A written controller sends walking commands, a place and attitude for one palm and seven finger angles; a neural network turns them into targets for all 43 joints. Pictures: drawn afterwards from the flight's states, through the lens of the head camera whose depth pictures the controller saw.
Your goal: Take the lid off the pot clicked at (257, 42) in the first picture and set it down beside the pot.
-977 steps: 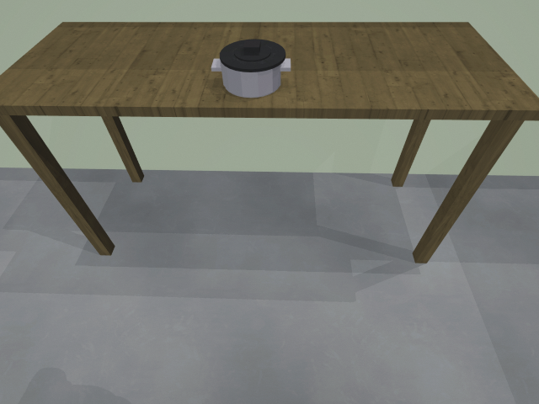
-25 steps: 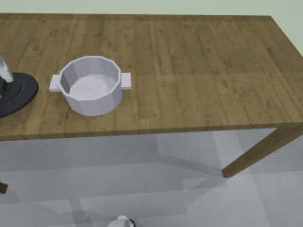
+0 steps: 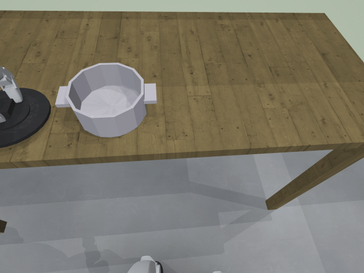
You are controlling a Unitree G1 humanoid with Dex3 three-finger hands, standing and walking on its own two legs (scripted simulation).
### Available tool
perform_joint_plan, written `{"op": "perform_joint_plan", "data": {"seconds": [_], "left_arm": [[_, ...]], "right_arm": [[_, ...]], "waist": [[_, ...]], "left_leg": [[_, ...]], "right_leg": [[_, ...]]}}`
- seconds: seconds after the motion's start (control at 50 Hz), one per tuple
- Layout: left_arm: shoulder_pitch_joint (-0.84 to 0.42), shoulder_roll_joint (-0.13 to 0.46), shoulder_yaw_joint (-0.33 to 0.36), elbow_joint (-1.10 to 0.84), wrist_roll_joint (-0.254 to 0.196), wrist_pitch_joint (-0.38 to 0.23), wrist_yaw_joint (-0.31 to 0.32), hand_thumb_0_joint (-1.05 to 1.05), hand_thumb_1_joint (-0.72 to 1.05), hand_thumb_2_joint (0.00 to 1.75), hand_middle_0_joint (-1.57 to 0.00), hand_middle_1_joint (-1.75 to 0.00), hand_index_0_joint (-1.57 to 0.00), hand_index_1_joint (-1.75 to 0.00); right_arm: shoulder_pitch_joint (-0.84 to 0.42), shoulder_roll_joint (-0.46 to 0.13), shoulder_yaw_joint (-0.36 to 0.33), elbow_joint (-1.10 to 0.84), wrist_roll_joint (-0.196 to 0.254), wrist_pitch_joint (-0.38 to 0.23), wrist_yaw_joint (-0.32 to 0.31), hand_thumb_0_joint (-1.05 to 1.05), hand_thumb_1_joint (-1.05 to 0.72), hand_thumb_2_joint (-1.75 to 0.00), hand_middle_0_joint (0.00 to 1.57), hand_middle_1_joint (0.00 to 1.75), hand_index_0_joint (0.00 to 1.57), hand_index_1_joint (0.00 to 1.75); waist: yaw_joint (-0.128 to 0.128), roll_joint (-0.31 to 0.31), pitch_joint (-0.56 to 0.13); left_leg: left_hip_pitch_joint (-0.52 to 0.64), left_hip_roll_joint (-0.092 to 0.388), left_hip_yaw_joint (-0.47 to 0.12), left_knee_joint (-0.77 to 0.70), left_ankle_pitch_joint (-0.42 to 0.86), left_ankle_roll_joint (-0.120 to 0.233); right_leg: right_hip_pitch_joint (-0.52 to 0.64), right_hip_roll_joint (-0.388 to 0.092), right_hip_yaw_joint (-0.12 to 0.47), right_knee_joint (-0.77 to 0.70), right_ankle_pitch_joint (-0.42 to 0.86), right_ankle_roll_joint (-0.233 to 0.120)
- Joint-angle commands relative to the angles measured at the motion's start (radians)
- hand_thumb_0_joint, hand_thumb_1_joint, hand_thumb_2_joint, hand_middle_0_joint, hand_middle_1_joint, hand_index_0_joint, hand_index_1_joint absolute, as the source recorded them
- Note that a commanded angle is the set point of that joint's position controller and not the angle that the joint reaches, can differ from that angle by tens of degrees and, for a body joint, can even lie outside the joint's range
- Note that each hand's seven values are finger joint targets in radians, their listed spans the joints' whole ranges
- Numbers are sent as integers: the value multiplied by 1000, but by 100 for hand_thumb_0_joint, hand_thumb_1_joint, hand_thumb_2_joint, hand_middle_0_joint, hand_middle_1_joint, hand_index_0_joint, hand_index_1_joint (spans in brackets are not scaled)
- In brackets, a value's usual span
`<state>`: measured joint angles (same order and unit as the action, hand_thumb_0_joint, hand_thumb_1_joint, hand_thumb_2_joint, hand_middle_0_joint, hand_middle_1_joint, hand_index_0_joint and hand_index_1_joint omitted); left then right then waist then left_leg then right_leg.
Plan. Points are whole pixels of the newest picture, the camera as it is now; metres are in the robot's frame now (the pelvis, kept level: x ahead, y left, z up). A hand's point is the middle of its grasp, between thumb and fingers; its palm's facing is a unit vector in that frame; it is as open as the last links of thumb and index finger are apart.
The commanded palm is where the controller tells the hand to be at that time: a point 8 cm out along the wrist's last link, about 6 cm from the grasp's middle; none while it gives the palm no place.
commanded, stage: open the fingers wide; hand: left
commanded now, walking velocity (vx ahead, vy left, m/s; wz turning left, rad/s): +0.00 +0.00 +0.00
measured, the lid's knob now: (0, 108) +0.45 +0.37 +0.08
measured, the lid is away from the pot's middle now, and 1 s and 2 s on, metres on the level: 0.22 0.22 0.22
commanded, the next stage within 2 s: raise the empty hand in 1.04 s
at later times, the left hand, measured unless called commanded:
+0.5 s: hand out of the picture +0.41 +0.36 +0.12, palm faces -0.43 -0.14 -0.89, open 7.8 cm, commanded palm +0.44 +0.36 +0.18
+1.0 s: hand out of the picture +0.41 +0.36 +0.12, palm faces -0.41 -0.16 -0.90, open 10.9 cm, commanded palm +0.43 +0.37 +0.18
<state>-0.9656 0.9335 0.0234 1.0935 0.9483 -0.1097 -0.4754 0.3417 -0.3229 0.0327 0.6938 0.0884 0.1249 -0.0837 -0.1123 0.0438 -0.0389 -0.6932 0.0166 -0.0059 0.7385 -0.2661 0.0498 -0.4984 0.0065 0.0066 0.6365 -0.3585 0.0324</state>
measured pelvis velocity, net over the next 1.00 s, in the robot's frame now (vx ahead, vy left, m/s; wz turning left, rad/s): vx -0.01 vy -0.01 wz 0.02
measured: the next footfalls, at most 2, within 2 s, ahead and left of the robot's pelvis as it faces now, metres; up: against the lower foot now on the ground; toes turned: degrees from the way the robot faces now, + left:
none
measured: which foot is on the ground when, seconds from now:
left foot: down 0.00-1.00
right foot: down 0.00-1.00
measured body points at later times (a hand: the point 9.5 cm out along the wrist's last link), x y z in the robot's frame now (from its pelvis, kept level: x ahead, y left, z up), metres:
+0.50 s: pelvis -0.01 -0.01 +0.00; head +0.06 +0.01 +0.45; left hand +0.42 +0.36 +0.17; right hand +0.07 -0.29 -0.11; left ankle +0.05 +0.08 -0.71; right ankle -0.03 -0.17 -0.71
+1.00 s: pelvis -0.01 -0.01 +0.00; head +0.07 +0.00 +0.45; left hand +0.43 +0.36 +0.17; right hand +0.04 -0.29 -0.12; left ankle +0.05 +0.08 -0.71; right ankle -0.03 -0.17 -0.71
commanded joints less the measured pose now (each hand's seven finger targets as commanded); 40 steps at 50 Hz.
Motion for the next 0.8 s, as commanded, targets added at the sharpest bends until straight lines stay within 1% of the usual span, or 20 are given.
{"op": "perform_joint_plan", "data": {"seconds": [0.0, 0.02, 0.06, 0.1, 0.16, 0.2, 0.22, 0.24, 0.32, 0.34, 0.36, 0.44, 0.46, 0.52, 0.54, 0.56, 0.62, 0.68, 0.74, 0.78], "left_arm": [[-341, 314, 130, -257, -35, -41, 54, 0, 63, 76, -80, -106, -80, -104], [-383, 350, 143, -265, -37, -40, 54, 0, 61, 75, -79, -106, -78, -104], [-434, 418, 174, -362, -17, -57, 77, 0, 58, 74, -76, -105, -76, -104], [-415, 351, 127, -313, -2, -59, 86, 0, 55, 72, -73, -105, -73, -104], [-392, 348, 132, -289, -17, -59, 87, 0, 50, 70, -69, -104, -69, -103], [-406, 303, 91, -271, -25, -49, 80, 0, 46, 70, -66, -103, -66, -102], [-424, 305, 90, -290, -28, -47, 78, 0, 45, 69, -65, -103, -65, -102], [-432, 259, 49, -324, -34, -54, 75, 0, 43, 69, -64, -102, -63, -101], [-403, 263, 51, -227, -32, -36, 73, 0, 36, 67, -58, -100, -58, -99], [-409, 257, 45, -259, -34, -41, 72, 0, 34, 67, -57, -100, -57, -99], [-417, 241, 26, -244, -26, -36, 74, 0, 32, 67, -56, -99, -56, -98], [-409, 233, 16, -234, -33, -30, 66, 0, 25, 66, -51, -96, -51, -96], [-433, 271, 45, -246, -27, -31, 71, 0, 23, 66, -50, -96, -50, -95], [-434, 220, 5, -233, -27, -26, 69, 0, 18, 65, -46, -94, -46, -94], [-421, 227, 16, -255, -36, -35, 66, 0, 16, 65, -45, -93, -45, -93], [-406, 298, 78, -241, -28, -35, 73, 0, 14, 64, -44, -93, -44, -92], [-387, 312, 81, -196, -19, -29, 73, 0, 9, 63, -40, -91, -40, -91], [-389, 300, 64, -191, -14, -29, 74, 0, 4, 63, -36, -89, -36, -89], [-402, 289, 64, -282, -24, -40, 71, 0, 0, 62, -34, -88, -34, -88], [-357, 338, 119, -234, -23, -40, 75, 0, 0, 63, -34, -88, -34, -88]], "right_arm": [[37, -176, -79, -90, -12, 38, 10, 0, -90, -90, 20, 30, 20, 30], [33, -183, -79, -88, -9, 47, 5, 0, -90, -90, 20, 30, 20, 30], [26, -184, -74, -93, -11, 51, -5, 0, -90, -90, 20, 30, 20, 30], [27, -173, -72, -84, -11, 47, -9, 0, -90, -90, 20, 30, 20, 30], [13, -173, -69, -85, -9, 45, -15, 0, -90, -90, 20, 30, 20, 30], [4, -170, -67, -83, -6, 46, -15, 0, -90, -90, 20, 30, 20, 30], [0, -173, -69, -84, -5, 45, -15, 0, -90, -90, 20, 30, 20, 30], [-13, -168, -64, -91, -7, 40, -18, 0, -90, -90, 20, 30, 20, 30], [-11, -172, -61, -78, -3, 40, -20, 0, -90, -90, 20, 30, 20, 30], [-21, -172, -58, -82, -3, 37, -22, 0, -90, -90, 20, 30, 20, 30], [-18, -171, -60, -78, -4, 39, -20, 0, -90, -90, 20, 30, 20, 30], [-26, -169, -55, -83, -1, 37, -20, 0, -90, -90, 20, 30, 20, 30], [-19, -176, -59, -78, -4, 42, -19, 0, -90, -90, 20, 30, 20, 30], [-15, -171, -61, -78, -2, 42, -18, 0, -90, -90, 20, 30, 20, 30], [-22, -169, -58, -80, -2, 37, -19, 0, -90, -90, 20, 30, 20, 30], [-14, -175, -61, -80, -4, 42, -19, 0, -90, -90, 20, 30, 20, 30], [-11, -171, -59, -80, 1, 49, -19, 0, -90, -90, 20, 30, 20, 30], [-7, -171, -58, -79, 0, 50, -18, 0, -90, -90, 20, 30, 20, 30], [-9, -168, -61, -91, -4, 46, -15, 0, -90, -90, 20, 30, 20, 30], [6, -170, -66, -87, -4, 51, -13, 0, -90, -90, 20, 30, 20, 30]], "waist": [[18, 98, -394], [19, 91, -388], [40, 198, -465], [28, 184, -427], [29, 156, -422], [18, 126, -393], [19, 126, -400], [23, 156, -410], [11, 83, -342], [23, 100, -368], [15, 128, -357], [19, 88, -359], [21, 108, -382], [11, 110, -354], [23, 104, -373], [29, 89, -402], [22, 70, -368], [22, 97, -361], [35, 140, -428], [35, 125, -429]], "left_leg": [[566, -22, -48, -53, 348, 17], [529, -29, -41, -71, 257, 22], [597, -29, -48, -73, 305, 14], [608, -23, -62, -79, 281, 9], [589, -30, -46, -81, 246, 16], [562, -33, -45, -90, 217, 18], [569, -30, -49, -98, 202, 17], [610, -29, -51, -95, 243, 14], [532, -35, -48, -105, 143, 18], [554, -34, -44, -103, 185, 15], [557, -36, -42, -100, 184, 13], [536, -40, -33, -99, 177, 18], [542, -37, -41, -100, 179, 12], [548, -38, -48, -101, 172, 12], [567, -36, -39, -97, 211, 15], [547, -39, -36, -92, 204, 16], [487, -48, -22, -88, 193, 20], [490, -47, -22, -85, 193, 18], [581, -38, -32, -81, 290, 16], [558, -42, -32, -70, 294, 18]], "right_leg": [[-122, 91, -89, -89, 196, -64], [-95, 88, -84, -97, 174, -65], [-92, 87, -84, -87, 172, -75], [-126, 90, -91, -95, 146, -77], [-94, 86, -82, -102, 159, -76], [-92, 84, -86, -107, 158, -75], [-90, 81, -85, -111, 150, -74], [-104, 86, -89, -102, 154, -79], [-95, 80, -82, -119, 124, -74], [-82, 82, -85, -105, 144, -78], [-100, 81, -84, -106, 140, -78], [-75, 81, -81, -102, 149, -76], [-76, 77, -82, -99, 145, -76], [-102, 80, -83, -106, 133, -77], [-81, 83, -85, -98, 158, -77], [-56, 79, -78, -98, 161, -74], [-41, 79, -75, -99, 180, -72], [-56, 81, -78, -92, 174, -74], [-61, 87, -85, -80, 199, -78], [-50, 85, -81, -84, 209, -75]]}}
